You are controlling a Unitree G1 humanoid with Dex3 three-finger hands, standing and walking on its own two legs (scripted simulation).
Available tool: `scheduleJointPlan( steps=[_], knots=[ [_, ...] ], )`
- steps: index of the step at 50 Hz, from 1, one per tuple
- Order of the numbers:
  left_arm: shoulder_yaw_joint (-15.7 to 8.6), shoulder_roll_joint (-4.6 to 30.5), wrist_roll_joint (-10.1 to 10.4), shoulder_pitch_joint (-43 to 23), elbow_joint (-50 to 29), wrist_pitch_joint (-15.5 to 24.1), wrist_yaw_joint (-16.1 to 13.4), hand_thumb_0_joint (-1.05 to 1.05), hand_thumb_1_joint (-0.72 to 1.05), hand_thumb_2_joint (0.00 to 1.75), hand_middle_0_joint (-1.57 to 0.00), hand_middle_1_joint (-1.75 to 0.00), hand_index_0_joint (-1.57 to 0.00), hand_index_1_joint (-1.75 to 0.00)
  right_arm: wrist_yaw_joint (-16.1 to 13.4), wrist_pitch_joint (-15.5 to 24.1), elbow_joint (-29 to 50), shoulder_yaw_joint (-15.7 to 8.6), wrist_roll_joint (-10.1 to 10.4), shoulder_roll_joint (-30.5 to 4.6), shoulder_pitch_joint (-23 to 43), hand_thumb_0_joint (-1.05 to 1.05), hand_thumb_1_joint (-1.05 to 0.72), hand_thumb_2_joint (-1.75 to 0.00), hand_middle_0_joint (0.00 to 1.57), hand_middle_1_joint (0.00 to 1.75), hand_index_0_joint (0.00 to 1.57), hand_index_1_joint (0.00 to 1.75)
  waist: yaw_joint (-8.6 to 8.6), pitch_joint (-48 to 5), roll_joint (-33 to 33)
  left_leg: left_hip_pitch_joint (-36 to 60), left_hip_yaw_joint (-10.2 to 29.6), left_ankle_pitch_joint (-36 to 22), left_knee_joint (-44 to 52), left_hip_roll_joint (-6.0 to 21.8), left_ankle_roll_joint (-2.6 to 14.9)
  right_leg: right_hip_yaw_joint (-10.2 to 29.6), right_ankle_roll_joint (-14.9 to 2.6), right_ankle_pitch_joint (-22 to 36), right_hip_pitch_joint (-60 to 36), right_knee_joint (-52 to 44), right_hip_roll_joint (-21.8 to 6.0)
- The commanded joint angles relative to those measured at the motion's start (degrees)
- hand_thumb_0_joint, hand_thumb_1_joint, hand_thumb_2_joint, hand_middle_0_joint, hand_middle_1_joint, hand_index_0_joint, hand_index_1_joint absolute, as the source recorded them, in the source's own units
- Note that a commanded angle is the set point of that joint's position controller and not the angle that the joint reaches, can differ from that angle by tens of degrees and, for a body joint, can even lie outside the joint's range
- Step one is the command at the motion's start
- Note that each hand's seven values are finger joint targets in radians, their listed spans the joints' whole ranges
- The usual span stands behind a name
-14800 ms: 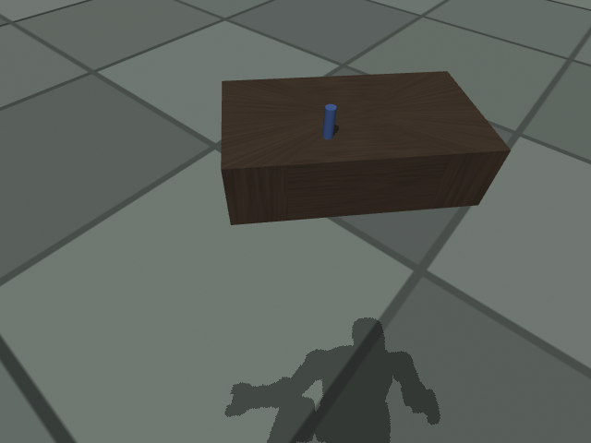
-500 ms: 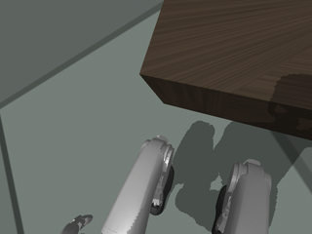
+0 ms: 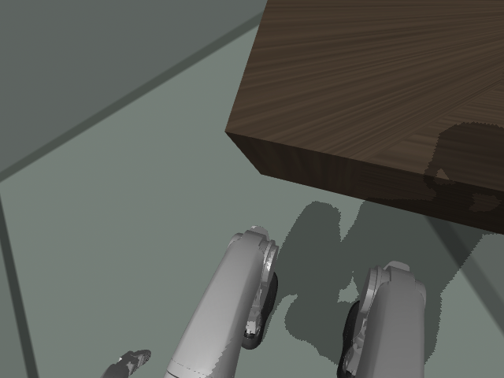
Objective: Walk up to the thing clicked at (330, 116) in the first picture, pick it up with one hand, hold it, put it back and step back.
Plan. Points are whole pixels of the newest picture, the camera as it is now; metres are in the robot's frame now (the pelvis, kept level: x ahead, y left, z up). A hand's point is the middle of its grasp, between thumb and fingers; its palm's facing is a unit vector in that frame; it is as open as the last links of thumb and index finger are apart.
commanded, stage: settle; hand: right
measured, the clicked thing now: out of the picture +0.60 -0.28 +0.05
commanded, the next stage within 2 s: lift in 0.10 s
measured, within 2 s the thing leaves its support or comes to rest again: neither
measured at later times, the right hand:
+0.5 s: hand out of the picture +0.59 -0.26 +0.07, palm faces +0.25 +0.97 -0.02, open 6.0 cm
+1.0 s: hand out of the picture +0.50 -0.25 +0.17, palm faces +0.26 +0.97 +0.00, open 5.9 cm
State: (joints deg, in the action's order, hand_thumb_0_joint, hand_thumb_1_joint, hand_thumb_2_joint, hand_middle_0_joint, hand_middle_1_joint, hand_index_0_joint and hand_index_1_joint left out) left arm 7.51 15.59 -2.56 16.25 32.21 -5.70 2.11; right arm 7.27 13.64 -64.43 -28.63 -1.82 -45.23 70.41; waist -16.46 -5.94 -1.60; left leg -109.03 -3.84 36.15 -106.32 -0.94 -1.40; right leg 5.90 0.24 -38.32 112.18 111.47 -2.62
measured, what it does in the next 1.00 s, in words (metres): rises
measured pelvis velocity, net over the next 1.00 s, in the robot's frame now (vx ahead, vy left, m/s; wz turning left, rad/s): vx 0.03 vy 0.00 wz -0.06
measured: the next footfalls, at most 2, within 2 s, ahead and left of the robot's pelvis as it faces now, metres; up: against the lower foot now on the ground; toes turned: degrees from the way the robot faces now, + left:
none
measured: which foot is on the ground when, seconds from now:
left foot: down 0.00-1.00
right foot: down 0.00-1.00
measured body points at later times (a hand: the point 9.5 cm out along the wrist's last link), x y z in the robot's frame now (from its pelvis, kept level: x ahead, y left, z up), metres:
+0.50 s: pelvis +0.01 +0.00 +0.03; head +0.24 -0.05 +0.41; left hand +0.03 +0.26 -0.08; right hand +0.57 -0.32 +0.07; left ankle +0.09 +0.13 -0.44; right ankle +0.06 -0.12 -0.44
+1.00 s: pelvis +0.03 +0.00 +0.14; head +0.18 -0.04 +0.56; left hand +0.11 +0.26 +0.02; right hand +0.48 -0.30 +0.18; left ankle +0.09 +0.13 -0.44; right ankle +0.06 -0.12 -0.44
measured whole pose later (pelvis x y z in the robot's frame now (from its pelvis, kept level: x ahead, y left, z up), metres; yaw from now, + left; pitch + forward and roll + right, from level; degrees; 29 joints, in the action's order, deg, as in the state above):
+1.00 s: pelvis +0.03 +0.00 +0.14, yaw -3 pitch +28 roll +5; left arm 1.1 14.0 0.0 16.0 35.6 -2.3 -0.3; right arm 3.5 15.5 -45.8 -22.9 6.1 -23.3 39.4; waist -8.2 -9.6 -1.8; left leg -76.2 -3.1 31.9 -80.2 -1.1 -0.7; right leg 4.0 0.6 -34.0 78.8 84.8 -3.3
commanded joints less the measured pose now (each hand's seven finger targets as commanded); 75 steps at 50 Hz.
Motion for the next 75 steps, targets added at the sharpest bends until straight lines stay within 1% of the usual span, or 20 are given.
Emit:
scheduleJointPlan(
  steps=[1, 5, 8, 13, 22, 26, 29, 34, 36, 37, 44, 49, 53, 57, 62, 63, 65, 66, 69, 75],
  knots=[
    [-4.92, 12.95, -0.35, 14.16, 0.19, 0.02, -1.29, 0.00, 0.91, 0.86, -0.20, -0.30, -0.21, -0.29, -0.62, 5.16, 16.00, -0.46, 1.33, -15.01, 28.03, 0.00, -0.60, -1.43, 1.36, 1.52, 1.39, 1.52, 0.51, -45.71, -20.98, 22.64, -0.65, -15.73, 11.62, -0.94, 3.71, -1.09, -1.55, 19.50, -35.51, -13.18, -0.26],
    [-5.21, 12.90, -0.48, 14.04, 0.75, 0.19, -1.33, 0.00, 0.91, 0.86, -0.20, -0.30, -0.21, -0.30, -1.13, 5.10, 15.19, 0.37, 0.88, -13.91, 27.51, 0.00, -0.63, -1.45, 1.38, 1.53, 1.41, 1.53, 0.50, -43.72, -21.75, 20.17, -0.89, -15.28, 11.83, -1.05, 3.96, -0.64, -1.24, 20.36, -37.37, -13.90, -0.47],
    [-4.92, 12.31, -0.50, 14.01, 0.56, 0.28, -1.30, 0.00, 0.91, 0.86, -0.20, -0.30, -0.21, -0.29, -1.22, 5.26, 13.36, -0.81, 1.04, -14.45, 25.23, 0.00, -0.63, -1.42, 1.37, 1.51, 1.39, 1.51, 0.61, -43.08, -18.13, 25.39, -0.25, -17.88, 12.66, -0.94, 3.48, -1.50, -1.72, 20.06, -32.72, -13.31, -0.23],
    [-5.35, 12.67, -0.36, 13.21, 0.55, 0.46, -1.38, 0.00, 0.88, 0.89, -0.20, -0.30, -0.20, -0.30, -0.66, 5.65, 11.78, 0.16, 0.95, -12.50, 23.74, 0.00, -0.56, -1.36, 1.44, 1.48, 1.44, 1.48, 0.42, -40.27, -18.31, 22.27, -0.74, -14.91, 13.05, -1.02, 3.69, -1.05, -1.55, 17.94, -33.66, -15.03, -0.23],
    [-6.62, 12.31, 0.47, 12.98, -0.47, 0.86, -1.52, 0.00, 0.88, 0.89, -0.20, -0.30, -0.20, -0.30, -0.24, 6.26, 20.11, -1.19, 3.01, -12.42, 21.92, 0.00, -0.55, -1.34, 1.44, 1.47, 1.44, 1.47, 3.02, -48.30, -18.33, 28.62, -0.15, -17.43, 15.58, -0.87, 3.65, -1.27, -1.67, 20.95, -40.37, -17.59, -0.34],
    [-7.11, 11.80, 0.78, 12.95, 0.19, 1.19, -1.86, 0.00, 0.88, 0.89, -0.20, -0.30, -0.20, -0.29, -0.62, 5.73, 21.36, 0.31, 3.77, -8.20, 19.24, 0.00, -0.55, -1.34, 1.43, 1.47, 1.44, 1.47, 3.33, -47.13, -18.53, 29.44, -0.30, -17.45, 17.61, -0.78, 3.77, -1.16, -1.32, 22.20, -44.40, -19.98, -0.32],
    [-7.53, 11.37, 1.09, 12.38, 0.21, 1.71, -2.02, 0.00, 0.88, 0.89, -0.20, -0.30, -0.20, -0.30, -1.28, 5.62, 23.78, -0.71, 4.46, -8.25, 16.84, 0.00, -0.57, -1.35, 1.45, 1.48, 1.45, 1.48, 4.72, -47.28, -17.00, 32.98, 0.28, -18.22, 19.87, -0.89, 3.57, -1.91, -1.56, 21.98, -44.68, -21.35, -0.20],
    [-8.49, 10.84, 1.37, 11.66, 0.82, 2.09, -2.33, 0.00, 0.87, 0.89, -0.20, -0.29, -0.20, -0.30, -2.39, 5.29, 23.22, 0.34, 5.28, -2.40, 8.23, 0.00, -0.58, -1.36, 1.45, 1.48, 1.46, 1.48, 5.60, -41.66, -15.54, 32.98, -0.37, -17.21, 23.16, -0.92, 3.87, -0.63, -1.07, 22.29, -49.50, -26.32, -0.42],
    [-8.65, 10.35, 1.58, 11.26, 0.34, 2.28, -2.42, 0.00, 0.87, 0.89, -0.20, -0.29, -0.20, -0.30, -2.89, 5.58, 26.52, 0.30, 5.82, -2.51, 7.49, 0.00, -0.57, -1.37, 1.46, 1.49, 1.46, 1.49, 6.38, -42.83, -13.97, 37.47, 0.23, -18.31, 25.04, -0.88, 3.73, -1.29, -1.36, 22.22, -49.55, -27.52, -0.25],
    [-8.74, 10.00, 1.54, 11.24, 0.67, 2.40, -2.43, 0.00, 0.87, 0.89, -0.20, -0.29, -0.20, -0.30, -2.80, 5.45, 25.01, 1.05, 6.04, 0.11, 5.00, 0.00, -0.58, -1.37, 1.46, 1.49, 1.46, 1.49, 5.99, -41.48, -12.95, 37.87, -0.07, -19.53, 25.40, -0.91, 3.68, -1.13, -1.26, 23.93, -50.47, -28.17, -0.29],
    [-9.85, 8.94, 2.27, 9.17, 0.62, 3.96, -3.15, 0.00, 0.87, 0.90, -0.20, -0.29, -0.19, -0.30, -3.22, 6.18, 28.89, 4.09, 8.26, 7.31, -4.91, 0.00, -0.55, -1.33, 1.42, 1.45, 1.42, 1.45, 7.20, -36.01, -7.86, 46.95, 0.55, -18.90, 33.34, -1.01, 3.49, -2.21, -1.62, 19.91, -52.64, -35.25, 0.27],
    [-10.73, 8.89, 2.42, 7.64, -0.07, 4.88, -3.67, 0.00, 0.86, 0.91, -0.20, -0.29, -0.19, -0.30, -4.51, 7.00, 34.46, 4.29, 8.97, 8.52, -12.73, 0.00, -0.52, -1.32, 1.39, 1.43, 1.39, 1.43, 9.67, -35.69, -8.21, 53.04, 0.86, -21.96, 37.64, -1.10, 3.62, -2.81, -1.42, 23.78, -59.64, -39.93, 0.48],
    [-10.62, 7.65, 2.46, 6.11, 0.69, 5.84, -4.02, 0.00, 0.85, 0.92, -0.20, -0.29, -0.19, -0.31, -5.30, 8.17, 38.82, 7.81, 9.65, 13.61, -14.75, 0.00, -0.52, -1.32, 1.36, 1.42, 1.38, 1.42, 9.32, -30.26, -8.24, 55.74, 1.07, -20.72, 41.87, -0.94, 3.60, -2.95, -1.30, 21.26, -62.60, -44.37, 0.61],
    [-10.95, 7.23, 2.45, 4.92, 1.16, 7.20, -4.32, 0.00, 0.85, 0.92, -0.21, -0.30, -0.19, -0.31, -5.88, 9.14, 38.52, 8.46, 9.63, 15.22, -17.56, 0.00, -0.51, -1.32, 1.36, 1.42, 1.37, 1.42, 9.60, -26.38, -5.56, 59.09, 1.59, -20.13, 45.32, -0.74, 3.29, -3.22, -1.43, 19.63, -63.84, -47.64, 0.64],
    [-11.30, 7.46, 2.50, 3.47, 1.16, 8.52, -4.21, 0.00, 0.85, 0.92, -0.21, -0.30, -0.19, -0.31, -5.06, 9.87, 38.40, 10.93, 9.99, 18.70, -22.70, 0.00, -0.53, -1.33, 1.37, 1.43, 1.38, 1.43, 10.47, -23.58, -4.61, 61.75, 1.17, -18.66, 48.62, -0.59, 3.34, -2.79, -0.96, 18.63, -68.30, -52.44, 0.69],
    [-11.26, 7.17, 2.46, 3.03, 1.13, 8.75, -4.15, 0.00, 0.86, 0.91, -0.20, -0.30, -0.19, -0.31, -4.82, 9.99, 39.30, 12.58, 10.05, 20.10, -23.46, 0.00, -0.53, -1.33, 1.37, 1.43, 1.39, 1.43, 10.41, -22.92, -4.77, 62.50, 1.24, -18.62, 49.50, -0.58, 3.32, -3.03, -0.99, 18.44, -68.52, -53.15, 0.79],
    [-11.33, 7.43, 2.52, 2.82, 0.94, 9.08, -4.10, 0.00, 0.86, 0.91, -0.20, -0.30, -0.19, -0.31, -4.96, 10.31, 41.57, 11.04, 10.49, 18.53, -24.02, 0.00, -0.53, -1.33, 1.38, 1.44, 1.39, 1.44, 11.80, -24.42, -5.22, 64.98, 1.51, -19.64, 50.45, -0.48, 3.29, -3.34, -0.84, 19.67, -70.50, -54.29, 0.91],
    [-11.32, 7.36, 2.61, 2.59, 0.96, 9.21, -4.11, 0.00, 0.86, 0.91, -0.20, -0.30, -0.19, -0.31, -4.79, 10.37, 40.87, 11.99, 10.74, 20.09, -24.67, 0.00, -0.53, -1.33, 1.37, 1.43, 1.39, 1.43, 11.12, -23.96, -4.40, 64.88, 1.22, -19.95, 51.01, -0.64, 3.18, -3.18, -0.82, 20.05, -71.84, -55.00, 0.96],
    [-11.34, 7.27, 2.49, 1.86, 0.94, 9.72, -4.02, 0.00, 0.86, 0.91, -0.20, -0.30, -0.19, -0.31, -5.14, 11.04, 42.88, 11.77, 11.05, 20.15, -27.05, 0.00, -0.53, -1.33, 1.37, 1.44, 1.39, 1.44, 12.47, -22.96, -4.49, 67.28, 1.01, -21.54, 51.89, -0.65, 3.13, -3.16, -0.56, 21.98, -73.41, -56.71, 1.01],
    [-11.05, 6.01, 2.61, 1.43, 1.16, 10.44, -4.44, 0.00, 0.88, 0.90, -0.20, -0.29, -0.19, -0.30, -6.07, 12.20, 43.73, 12.50, 11.12, 22.00, -30.02, 0.00, -0.51, -1.33, 1.38, 1.44, 1.40, 1.44, 11.95, -21.74, -0.53, 73.10, 2.46, -23.73, 55.45, -0.21, 2.29, -4.74, -1.51, 21.96, -73.23, -57.59, 1.57]
  ],
)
